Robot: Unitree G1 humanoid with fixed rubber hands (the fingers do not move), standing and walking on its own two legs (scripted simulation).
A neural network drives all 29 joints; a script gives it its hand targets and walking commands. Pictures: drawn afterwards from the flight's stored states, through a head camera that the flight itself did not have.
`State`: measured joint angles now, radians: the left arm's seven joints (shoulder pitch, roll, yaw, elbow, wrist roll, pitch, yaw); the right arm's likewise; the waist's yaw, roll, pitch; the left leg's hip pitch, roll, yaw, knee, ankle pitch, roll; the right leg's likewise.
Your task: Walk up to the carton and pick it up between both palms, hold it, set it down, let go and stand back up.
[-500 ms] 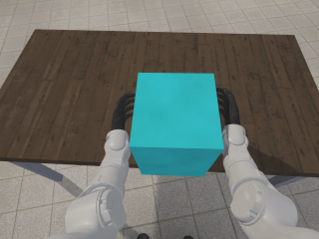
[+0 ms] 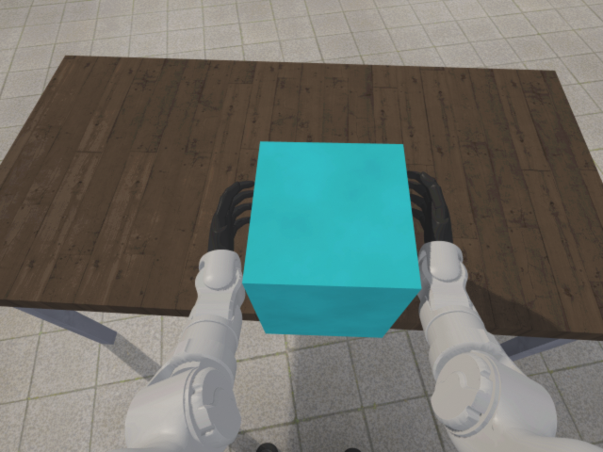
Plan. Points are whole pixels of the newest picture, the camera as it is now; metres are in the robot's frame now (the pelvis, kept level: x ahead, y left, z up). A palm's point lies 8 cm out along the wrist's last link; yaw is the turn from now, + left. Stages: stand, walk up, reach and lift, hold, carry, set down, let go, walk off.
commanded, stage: reach and lift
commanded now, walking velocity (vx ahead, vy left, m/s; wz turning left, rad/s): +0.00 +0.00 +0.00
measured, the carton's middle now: (327, 249) +0.41 +0.00 -0.06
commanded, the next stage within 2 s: none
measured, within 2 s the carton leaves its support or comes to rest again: leaves its support in 0.74 s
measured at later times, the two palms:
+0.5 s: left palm (225, 240) +0.39 +0.15 -0.01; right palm (434, 231) +0.41 -0.14 +0.00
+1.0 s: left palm (218, 249) +0.37 +0.15 +0.00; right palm (435, 233) +0.39 -0.13 +0.03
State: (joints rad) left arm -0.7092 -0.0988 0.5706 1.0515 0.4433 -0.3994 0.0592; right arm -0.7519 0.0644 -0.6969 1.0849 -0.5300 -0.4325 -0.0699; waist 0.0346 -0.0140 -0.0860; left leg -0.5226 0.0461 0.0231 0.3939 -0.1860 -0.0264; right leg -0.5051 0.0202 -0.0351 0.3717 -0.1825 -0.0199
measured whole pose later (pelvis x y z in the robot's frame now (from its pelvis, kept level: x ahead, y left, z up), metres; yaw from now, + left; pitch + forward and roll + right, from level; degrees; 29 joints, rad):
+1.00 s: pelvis -0.02 +0.00 +0.00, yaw +1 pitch +19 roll -1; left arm -0.71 -0.07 0.54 1.09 0.41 -0.44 0.09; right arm -0.78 0.04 -0.69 1.19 -0.54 -0.53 -0.11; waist 0.01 -0.05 -0.14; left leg -0.56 0.04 0.01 0.36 -0.13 -0.03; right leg -0.53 0.02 -0.05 0.33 -0.13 -0.02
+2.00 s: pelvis -0.02 +0.01 +0.01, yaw +1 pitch +0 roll -1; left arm -0.64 -0.06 0.30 0.72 0.24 0.09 0.07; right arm -0.67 -0.01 -0.21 0.95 -0.01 -0.13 -0.17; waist 0.00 -0.05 -0.03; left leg -0.15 0.04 0.02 0.30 -0.15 -0.02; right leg -0.11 0.01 -0.04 0.25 -0.14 -0.01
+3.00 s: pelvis -0.04 +0.01 +0.01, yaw +3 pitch -9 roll -1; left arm -0.60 -0.07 0.29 0.18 0.34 0.62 -0.05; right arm -0.63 0.00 -0.08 0.58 0.12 0.21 -0.22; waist -0.07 -0.07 0.07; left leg -0.02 0.02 -0.01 0.34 -0.16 -0.01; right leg 0.03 0.00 -0.08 0.28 -0.16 0.00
